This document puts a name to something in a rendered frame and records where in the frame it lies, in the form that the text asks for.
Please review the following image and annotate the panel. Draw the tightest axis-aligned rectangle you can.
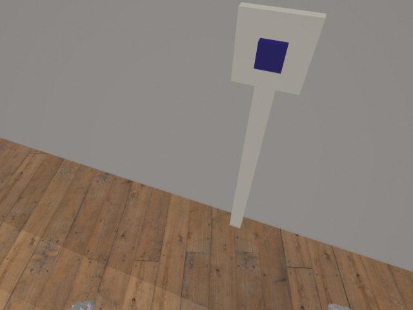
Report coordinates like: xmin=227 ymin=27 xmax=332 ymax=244
xmin=230 ymin=2 xmax=326 ymax=228

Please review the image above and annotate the button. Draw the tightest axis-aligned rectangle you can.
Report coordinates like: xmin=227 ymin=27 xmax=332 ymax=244
xmin=254 ymin=38 xmax=288 ymax=74

